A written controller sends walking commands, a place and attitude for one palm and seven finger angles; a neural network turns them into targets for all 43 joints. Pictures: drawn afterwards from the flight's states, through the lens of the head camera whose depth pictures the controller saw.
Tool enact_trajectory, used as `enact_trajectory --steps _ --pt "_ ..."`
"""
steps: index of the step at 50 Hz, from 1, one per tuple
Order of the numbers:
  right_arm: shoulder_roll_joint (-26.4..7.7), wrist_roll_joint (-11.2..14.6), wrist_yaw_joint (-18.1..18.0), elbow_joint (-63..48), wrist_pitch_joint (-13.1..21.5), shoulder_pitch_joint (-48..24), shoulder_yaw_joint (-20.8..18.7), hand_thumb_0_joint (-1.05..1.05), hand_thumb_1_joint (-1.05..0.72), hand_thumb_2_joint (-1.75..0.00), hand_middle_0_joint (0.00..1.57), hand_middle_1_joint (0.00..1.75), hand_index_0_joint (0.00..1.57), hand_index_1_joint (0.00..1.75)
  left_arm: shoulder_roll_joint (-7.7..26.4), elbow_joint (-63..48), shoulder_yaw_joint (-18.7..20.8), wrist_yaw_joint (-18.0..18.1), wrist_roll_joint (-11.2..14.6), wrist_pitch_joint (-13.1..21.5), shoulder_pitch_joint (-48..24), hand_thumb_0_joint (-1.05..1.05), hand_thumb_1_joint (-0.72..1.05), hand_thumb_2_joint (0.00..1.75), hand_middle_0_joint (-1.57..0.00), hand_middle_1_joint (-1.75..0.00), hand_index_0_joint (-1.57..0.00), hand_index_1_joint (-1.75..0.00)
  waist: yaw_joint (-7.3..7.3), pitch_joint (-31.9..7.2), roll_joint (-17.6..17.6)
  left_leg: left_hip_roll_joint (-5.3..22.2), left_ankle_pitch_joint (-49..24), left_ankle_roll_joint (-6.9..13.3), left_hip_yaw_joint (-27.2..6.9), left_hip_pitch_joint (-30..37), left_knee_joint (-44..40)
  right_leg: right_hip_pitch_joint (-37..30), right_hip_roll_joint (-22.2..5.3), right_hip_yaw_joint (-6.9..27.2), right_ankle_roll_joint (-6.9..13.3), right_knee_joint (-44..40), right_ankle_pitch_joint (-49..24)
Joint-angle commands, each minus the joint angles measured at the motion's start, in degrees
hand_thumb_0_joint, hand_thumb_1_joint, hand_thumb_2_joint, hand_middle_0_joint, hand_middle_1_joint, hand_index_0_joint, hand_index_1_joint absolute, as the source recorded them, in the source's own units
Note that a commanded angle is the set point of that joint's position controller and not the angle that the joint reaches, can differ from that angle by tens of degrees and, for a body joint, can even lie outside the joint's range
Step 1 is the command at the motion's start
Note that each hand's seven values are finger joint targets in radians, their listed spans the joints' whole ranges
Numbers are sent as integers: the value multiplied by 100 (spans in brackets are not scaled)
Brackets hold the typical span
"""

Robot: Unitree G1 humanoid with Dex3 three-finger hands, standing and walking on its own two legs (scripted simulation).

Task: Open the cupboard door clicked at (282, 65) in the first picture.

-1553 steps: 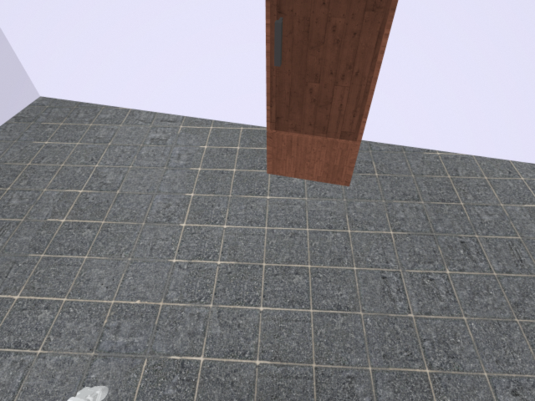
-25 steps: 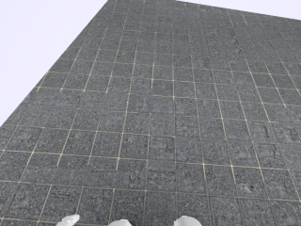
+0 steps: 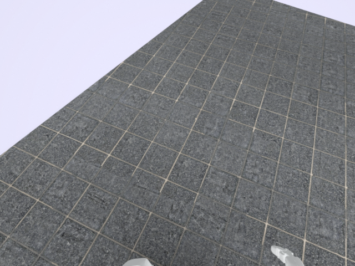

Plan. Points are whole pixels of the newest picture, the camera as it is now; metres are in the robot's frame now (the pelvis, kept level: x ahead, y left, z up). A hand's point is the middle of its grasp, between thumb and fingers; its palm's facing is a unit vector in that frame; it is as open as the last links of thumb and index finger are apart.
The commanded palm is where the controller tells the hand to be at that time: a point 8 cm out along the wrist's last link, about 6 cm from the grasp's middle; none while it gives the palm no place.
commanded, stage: turn to face it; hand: left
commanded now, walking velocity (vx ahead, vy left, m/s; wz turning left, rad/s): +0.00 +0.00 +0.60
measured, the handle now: out of the picture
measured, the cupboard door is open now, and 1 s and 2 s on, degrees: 42 42 42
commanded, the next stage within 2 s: none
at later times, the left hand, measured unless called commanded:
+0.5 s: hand out of the picture +0.07 +0.16 -0.14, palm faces +0.28 -0.92 -0.29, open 7.3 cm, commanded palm none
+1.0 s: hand out of the picture +0.00 +0.19 -0.14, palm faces +0.58 -0.76 -0.28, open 7.4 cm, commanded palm none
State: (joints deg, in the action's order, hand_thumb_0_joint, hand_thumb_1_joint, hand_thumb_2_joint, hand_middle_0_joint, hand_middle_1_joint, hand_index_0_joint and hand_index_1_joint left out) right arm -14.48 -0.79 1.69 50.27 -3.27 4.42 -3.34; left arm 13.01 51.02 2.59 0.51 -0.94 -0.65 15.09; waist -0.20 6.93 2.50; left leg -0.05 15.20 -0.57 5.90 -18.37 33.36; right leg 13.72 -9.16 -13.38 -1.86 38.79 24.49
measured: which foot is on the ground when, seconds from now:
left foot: down 0.00-0.34, up 0.36-0.68, down 0.70-1.00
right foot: down 0.00-0.00, up 0.02-0.34, down 0.36-0.70, up 0.72-1.00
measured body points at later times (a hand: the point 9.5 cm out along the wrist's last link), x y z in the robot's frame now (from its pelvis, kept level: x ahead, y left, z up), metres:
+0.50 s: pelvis +0.03 -0.06 +0.01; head +0.09 -0.06 +0.46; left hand +0.06 +0.21 -0.11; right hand +0.18 -0.29 -0.14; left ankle -0.04 +0.07 -0.64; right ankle +0.05 -0.17 -0.72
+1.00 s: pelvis +0.05 -0.06 +0.01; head +0.10 -0.02 +0.46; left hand -0.03 +0.23 -0.12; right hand +0.27 -0.22 -0.13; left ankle -0.01 +0.05 -0.72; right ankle +0.13 -0.19 -0.68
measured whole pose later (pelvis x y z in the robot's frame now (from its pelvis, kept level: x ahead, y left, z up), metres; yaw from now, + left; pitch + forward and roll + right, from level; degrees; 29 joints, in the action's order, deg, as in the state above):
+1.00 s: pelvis +0.05 -0.06 +0.01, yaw +36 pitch +2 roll +0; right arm -13.0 -1.4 0.1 51.8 -2.7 9.3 -3.2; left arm 15.4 49.4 4.2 0.2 -0.7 -3.3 8.0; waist 0.5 5.7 0.0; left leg -0.9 14.1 0.1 -4.0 -17.8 29.9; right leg 24.7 -3.7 -0.5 -4.6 49.9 24.9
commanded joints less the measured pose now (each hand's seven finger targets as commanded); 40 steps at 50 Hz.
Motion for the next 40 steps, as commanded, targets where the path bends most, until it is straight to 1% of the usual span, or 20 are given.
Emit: enact_trajectory --steps 1,4,6,11,15,16,17,18,19,20,21,23,29,32,33,34,35,36,38,40 --pt "-1665 -15 -136 -45 159 1542 -420 0 -90 -90 20 30 20 30 818 -851 188 93 1 -24 -701 0 90 90 -20 -30 -20 -30 731 -1712 -1143 2629 -4171 1704 -2917 2297 -853 2224 209 1187 -299 2995 1415" --pt "-1212 -42 -263 -281 205 650 -298 0 -90 -90 20 30 20 30 708 -567 227 52 4 -75 -707 0 90 90 -20 -30 -20 -30 295 -1104 -1240 1676 -2853 1167 -2130 1174 -1070 2023 238 1423 -332 2940 363" --pt "-1117 -48 -253 -323 231 415 -252 0 -90 -90 20 30 20 30 666 -467 244 0 -2 -122 -482 0 90 90 -20 -30 -20 -30 105 -1007 -1125 1356 -2331 992 -1850 914 -1171 1749 364 1326 -327 2528 47" --pt "-1177 -76 -210 -303 199 425 -322 0 -90 -90 20 30 20 30 589 -577 219 -15 10 -108 -651 0 90 90 -20 -30 -20 -30 138 -941 -1184 1189 -1709 953 -2069 504 -1174 1049 658 1137 -284 1095 27" --pt "-1140 -36 -204 -409 139 148 -371 0 -90 -90 20 30 20 30 653 -510 247 6 28 -7 -124 0 90 90 -20 -30 -20 -30 -148 -1082 -1172 887 -1529 687 -2197 -125 -623 -314 914 985 -205 -680 -843" --pt "-952 10 -185 -467 143 135 -347 0 -90 -90 20 30 20 30 883 -482 304 40 3 58 107 0 90 90 -20 -30 -20 -30 -280 -1141 -598 562 -857 408 -1993 -648 -135 -1010 498 1359 -109 -1529 -1175" --pt "-542 57 -142 -577 149 215 -293 0 -90 -90 20 30 20 30 1452 -488 418 103 -97 126 295 0 90 90 -20 -30 -20 -30 -356 -1232 1099 -256 904 -62 -1077 -1676 1193 -1642 -1060 3072 416 -2228 -1540" --pt "-562 7 -118 -650 151 177 -292 0 -90 -90 20 30 20 30 1611 -533 376 102 -80 105 213 0 90 90 -20 -30 -20 -30 -348 -1136 1397 -305 2208 -141 -808 -1662 2685 -1008 -2008 3421 1019 -2292 -2125" --pt "-647 -27 -127 -545 92 106 -309 0 -90 -90 20 30 20 30 1291 -551 331 146 -48 132 35 0 90 90 -20 -30 -20 -30 -247 -1017 1346 -37 1939 -133 -1049 -1633 3513 -634 -1745 3249 1125 -2138 -2416" --pt "-585 -20 -106 -448 55 157 -303 0 -90 -90 20 30 20 30 1113 -601 270 151 -29 120 -246 0 90 90 -20 -30 -20 -30 -68 -839 1265 82 1559 -205 -978 -1706 3910 -553 -1393 2687 1032 -1977 -2801" --pt "-529 -20 -69 -347 20 221 -273 0 -90 -90 20 30 20 30 916 -652 213 146 -15 114 -467 0 90 90 -20 -30 -20 -30 64 -760 1152 176 1195 -270 -868 -1653 3971 -491 -1080 1993 916 -1843 -3227" --pt "-376 3 -22 -301 8 210 -198 0 -90 -90 20 30 20 30 825 -670 204 161 -37 135 -456 0 90 90 -20 -30 -20 -30 69 -832 1011 194 1092 -343 -594 -1470 3260 -790 -900 1390 818 -1682 -4035" --pt "-181 37 24 -392 58 -155 -86 0 -90 -90 20 30 20 30 1154 -439 325 145 -66 133 32 0 90 90 -20 -30 -20 -30 -229 -959 885 69 1115 -280 -33 -805 1205 -1308 -1123 977 834 -1319 -4655" --pt "-278 29 12 -393 99 87 -102 0 -90 -90 20 30 20 30 1181 -394 359 106 -53 107 -28 0 90 90 -20 -30 -20 -30 -101 -1076 959 -1 578 -174 74 -127 194 -1074 -1099 736 608 -887 -4278" --pt "-400 9 0 -340 124 325 -132 0 -90 -90 20 30 20 30 1187 -417 376 84 -12 97 -88 0 90 90 -20 -30 -20 -30 68 -1150 767 -41 77 -105 81 405 -357 -775 -1032 549 432 -502 -4086" --pt "-730 -24 -11 -249 170 788 -225 0 -90 -90 20 30 20 30 1088 -490 362 61 29 76 -178 0 90 90 -20 -30 -20 -30 344 -1439 43 414 -1077 117 -423 1506 -829 66 -877 320 141 391 -3233" --pt "-1448 -83 -55 -205 207 1242 -414 0 -90 -90 20 30 20 30 647 -737 260 7 64 46 -286 0 90 90 -20 -30 -20 -30 594 -1603 -1890 2136 -3307 1036 -2782 2433 -988 1831 55 169 -350 1822 553" --pt "-1620 -43 -102 -85 154 1562 -429 0 -90 -90 20 30 20 30 666 -931 190 48 -2 -18 -656 0 90 90 -20 -30 -20 -30 691 -1570 -1650 2627 -3655 1581 -2998 2168 -1027 2158 196 894 -278 2500 1515" --pt "-1329 -55 -254 -161 205 1260 -364 0 -90 -90 20 30 20 30 636 -782 216 93 3 -48 -971 0 90 90 -20 -30 -20 -30 562 -1334 -1482 2121 -3444 1425 -2743 1735 -1020 2379 198 1346 -301 3014 883" --pt "-1099 -55 -280 -271 230 713 -277 0 -90 -90 20 30 20 30 650 -565 242 31 6 -93 -744 0 90 90 -20 -30 -20 -30 233 -1057 -1086 1595 -2860 1115 -2120 1169 -1152 2021 255 1406 -321 2898 205"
